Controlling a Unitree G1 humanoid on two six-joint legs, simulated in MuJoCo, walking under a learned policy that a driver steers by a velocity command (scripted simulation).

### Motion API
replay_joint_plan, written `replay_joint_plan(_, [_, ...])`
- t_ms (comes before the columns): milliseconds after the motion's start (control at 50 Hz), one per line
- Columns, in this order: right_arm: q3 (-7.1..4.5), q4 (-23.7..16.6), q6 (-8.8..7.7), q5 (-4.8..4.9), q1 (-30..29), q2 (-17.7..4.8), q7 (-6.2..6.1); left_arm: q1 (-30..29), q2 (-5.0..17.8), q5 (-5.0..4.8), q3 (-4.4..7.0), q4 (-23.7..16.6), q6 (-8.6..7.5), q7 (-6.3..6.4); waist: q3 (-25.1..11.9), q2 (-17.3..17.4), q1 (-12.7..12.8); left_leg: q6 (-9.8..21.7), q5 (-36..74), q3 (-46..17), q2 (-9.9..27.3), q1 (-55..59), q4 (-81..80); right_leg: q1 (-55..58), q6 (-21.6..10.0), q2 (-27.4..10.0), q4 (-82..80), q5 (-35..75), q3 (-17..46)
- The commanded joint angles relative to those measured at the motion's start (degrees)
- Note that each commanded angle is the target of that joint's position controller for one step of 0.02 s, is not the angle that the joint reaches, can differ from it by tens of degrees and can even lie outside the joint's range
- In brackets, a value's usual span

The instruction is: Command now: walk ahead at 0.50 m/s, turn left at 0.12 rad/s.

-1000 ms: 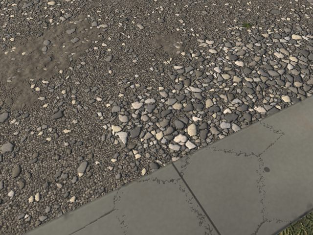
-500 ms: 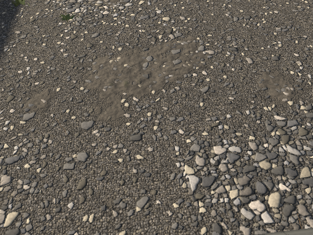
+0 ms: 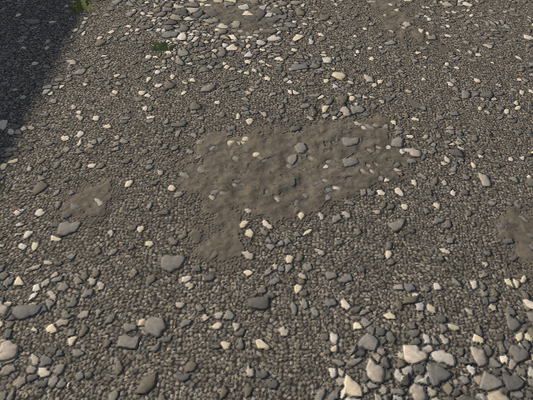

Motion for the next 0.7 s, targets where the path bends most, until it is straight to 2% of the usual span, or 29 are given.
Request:
replay_joint_plan(20, [-2.69,-1.62,-1.33,-0.22,2.41,-9.71,-0.18,2.46,4.68,-0.28,1.45,-0.92,0.03,-0.5,-1.35,5.45,0.28,7.44,13.41,-10.95,16.65,1.45,-6.75,-2.93,-0.82,-0.58,1.48,8.18,0.35])
replay_joint_plan(60, [-2.34,-0.56,-1.5,-0.22,4.31,-8.68,-0.19,-2.25,5.27,0.09,1.87,-1.8,-0.09,-0.71,1.64,4.01,-0.77,8.37,9.35,-12.78,17.86,4.56,-7.46,-8.86,-1.27,-0.9,0.95,9.24,1.11])
replay_joint_plan(80, [-2.51,1.8,-1.99,-0.16,7.99,-9.0,-0.62,-6.9,6.55,-0.31,2.82,-3.41,-0.44,-0.63,4.01,4.81,-1.77,8.1,5.78,-14.87,18.29,10.65,-7.18,-17.35,-1.18,-1.05,-1.1,9.69,3.82])
replay_joint_plan(140, [-2.71,3.86,-2.6,-0.64,11.18,-9.11,-1.51,-9.51,6.2,0.12,3.1,-3.74,-1.42,-0.82,4.6,4.68,-2.57,8.02,10.32,-14.09,19.12,17.74,-4.82,-23.69,-1.24,-0.23,-3.64,9.85,4.69])
replay_joint_plan(160, [-2.5,3.77,-2.94,-0.59,7.95,-8.77,-1.74,-10.82,5.39,0.1,2.77,-4.42,-1.76,-1.2,5.96,3.83,-1.09,6.65,7.53,-10.74,16.11,11.32,-5.31,-18.11,-0.74,-0.06,-11.2,15.57,3.73])
replay_joint_plan(180, [-2.3,3.85,-3.51,-0.46,6.94,-8.49,-2.05,-12.08,4.68,0.35,2.61,-4.55,-2.14,-1.5,6.12,3.77,-1.41,6.07,7.03,-9.6,15.19,7.22,-4.53,-12.91,-0.94,0.89,-14.07,21.32,2.16])
replay_joint_plan(200, [-2.1,4.16,-3.75,-0.84,6.6,-8.44,-2.37,-12.6,4.43,0.62,2.54,-4.41,-2.27,-1.56,4.97,3.92,-1.75,5.59,6.5,-9.19,14.93,5.8,-2.12,-9.97,-1.18,1.0,-15.08,24.89,1.75])
replay_joint_plan(220, [-2.07,4.18,-4.15,-0.66,6.29,-8.65,-2.79,-12.84,3.91,0.62,2.25,-4.17,-2.71,-1.8,4.15,3.52,-1.78,5.12,5.22,-8.73,14.63,4.38,0.16,-7.06,-1.73,0.96,-17.16,29.28,1.72])
replay_joint_plan(240, [-1.96,4.5,-4.53,-0.73,6.82,-8.53,-2.99,-13.64,3.55,0.3,2.1,-4.24,-2.96,-1.98,4.55,3.4,-2.55,4.9,3.68,-8.85,14.71,3.29,1.86,-5.47,-2.43,1.04,-18.99,31.63,1.27])
replay_joint_plan(320, [-1.36,6.16,-4.26,-2.03,10.69,-7.42,-3.42,-19.18,2.53,-0.41,1.2,-5.57,-3.86,-2.12,7.87,3.17,-7.01,3.56,4.4,-8.96,13.63,6.49,10.24,-4.15,-3.63,1.43,-29.54,32.1,-0.06])
replay_joint_plan(340, [-1.06,6.74,-3.83,-2.67,11.67,-7.09,-3.99,-19.28,2.26,-0.39,1.04,-5.55,-4.08,-2.08,7.64,2.41,-7.54,2.95,4.42,-8.87,13.34,7.29,13.13,-2.55,-3.77,1.17,-32.08,33.71,0.07])
replay_joint_plan(360, [-0.64,7.28,-3.17,-2.41,12.07,-6.53,-4.18,-18.16,1.58,-0.48,0.78,-4.85,-4.08,-1.59,6.97,2.21,-7.27,2.65,6.34,-8.32,12.8,8.0,16.83,0.57,-4.1,0.91,-35.42,35.3,0.01])
replay_joint_plan(380, [-0.44,7.49,-2.76,-2.44,12.41,-6.94,-4.0,-14.75,2.13,-0.31,0.89,-3.74,-4.13,-1.09,5.23,2.18,-6.47,2.83,9.75,-8.59,11.93,8.86,21.63,4.64,-4.44,1.29,-36.84,35.26,-0.41])
replay_joint_plan(400, [-0.52,7.72,-2.39,-2.55,12.2,-7.77,-3.8,-8.02,3.58,0.13,1.39,-1.08,-4.21,-0.39,2.24,1.37,-4.11,3.07,16.17,-8.8,11.32,9.19,30.16,11.09,-4.97,2.49,-36.99,32.73,-1.66])
replay_joint_plan(420, [-0.69,7.87,-1.83,-1.96,11.2,-8.46,-3.57,3.7,5.25,0.97,2.14,3.14,-4.45,0.24,-3.24,-0.84,1.15,2.63,19.6,-7.28,9.57,5.55,44.53,24.24,-5.49,3.77,-37.55,32.84,-4.44])
replay_joint_plan(440, [-0.79,8.65,-1.66,-0.47,11.04,-8.01,-3.33,14.43,8.14,2.43,3.02,6.34,-4.8,0.28,-8.01,-2.62,6.73,1.47,8.56,-4.72,6.47,-6.79,63.32,41.31,-6.17,1.17,-34.09,35.65,-3.65])
replay_joint_plan(460, [-0.83,9.74,-1.75,2.38,19.25,-3.14,-3.67,21.17,12.63,2.42,4.13,8.14,-5.14,-0.19,-18.01,-17.8,3.66,-2.53,-42.03,-3.21,-0.76,-30.59,93.43,67.66,-11.15,-13.31,-9.35,77.39,7.44])
replay_joint_plan(480, [-0.82,8.59,-2.5,4.0,16.91,-6.4,-4.4,25.02,10.94,-0.1,3.71,6.27,-4.84,-1.02,-28.16,-9.1,8.75,-2.48,-36.7,-11.52,0.17,-41.64,96.45,76.21,-14.56,-20.24,-7.09,79.97,16.92])
replay_joint_plan(500, [-0.58,6.56,-2.23,2.9,10.96,-7.73,-4.66,22.31,12.34,-0.77,4.59,6.67,-4.04,-0.67,-28.35,-5.64,9.35,-3.21,-30.38,-8.53,3.04,-48.91,95.14,72.85,-19.4,-22.22,-16.44,46.84,22.73])
replay_joint_plan(520, [-0.26,5.38,-1.79,0.58,3.87,-7.37,-4.03,14.77,8.44,-0.23,3.77,5.19,-3.48,0.83,-20.38,-1.88,7.64,-3.88,-23.19,-3.65,6.48,-49.4,88.98,58.18,-19.04,-18.8,-26.94,20.58,23.31])
replay_joint_plan(540, [-0.36,4.04,-1.33,-1.42,-0.22,-7.08,-2.83,10.41,6.08,0.03,2.64,4.4,-3.82,1.67,-12.04,-0.22,5.98,-3.41,-17.18,-4.34,8.42,-46.38,83.26,44.06,-19.07,-17.91,-32.54,10.16,22.29])
replay_joint_plan(560, [-0.37,4.58,-0.3,-3.3,-0.25,-6.09,-1.96,10.21,4.99,-0.01,2.06,5.18,-4.45,1.75,-6.77,0.21,3.88,-3.3,-17.54,-3.93,9.5,-40.8,80.59,32.39,-19.32,-17.04,-33.87,14.9,22.72])
replay_joint_plan(580, [-0.38,3.79,0.38,-3.43,-1.45,-4.86,-1.14,8.53,4.43,-0.66,1.64,6.17,-5.35,1.58,-2.52,0.83,0.65,-3.49,-12.81,-6.05,11.34,-38.45,70.1,24.44,-17.25,-15.37,-36.68,11.63,19.43])
replay_joint_plan(600, [0.25,2.43,1.0,-2.64,-5.33,-2.72,-0.23,6.66,4.65,-0.83,1.62,7.05,-6.15,1.37,2.32,0.37,-1.28,-4.88,-8.37,-4.45,12.61,-33.64,57.88,14.3,-15.13,-11.05,-41.54,10.76,14.26])
replay_joint_plan(620, [0.65,2.46,1.0,-2.74,-5.65,-1.27,0.57,5.34,4.95,-0.84,1.73,7.42,-6.67,1.19,2.38,-1.46,-1.91,-5.54,-3.23,-2.26,12.11,-29.3,50.35,12.11,-14.42,-7.12,-42.89,15.57,9.64])
replay_joint_plan(640, [1.06,2.44,0.57,-2.55,-5.65,-0.35,1.01,5.16,4.5,-0.88,1.55,7.99,-7.09,0.91,1.04,-3.49,-2.7,-5.53,1.14,-1.56,12.07,-25.48,43.6,12.01,-13.97,-5.55,-42.33,22.99,6.01])
replay_joint_plan(660, [1.23,2.73,-0.05,-1.88,-5.77,-0.34,1.43,3.91,3.24,-1.17,1.44,7.91,-7.22,0.43,0.38,-4.34,-3.02,-5.17,5.95,-1.45,12.16,-21.36,35.88,11.57,-12.99,-3.55,-41.55,26.89,2.16])
replay_joint_plan(680, [1.44,3.22,-0.47,-1.27,-6.44,-0.04,1.69,3.73,2.72,-1.45,1.38,7.96,-7.15,0.15,-0.56,-4.84,-2.62,-4.92,9.21,-0.27,11.28,-17.91,30.47,12.36,-12.33,-2.45,-41.48,28.12,0.12])
replay_joint_plan(700, [1.52,3.07,-0.59,-0.9,-8.37,-0.3,1.78,5.04,3.13,-1.83,1.55,8.41,-7.0,-0.07,-1.51,-4.23,-1.67,-4.7,11.5,0.5,10.46,-16.52,27.57,14.73,-11.98,-2.89,-42.04,27.18,0.48])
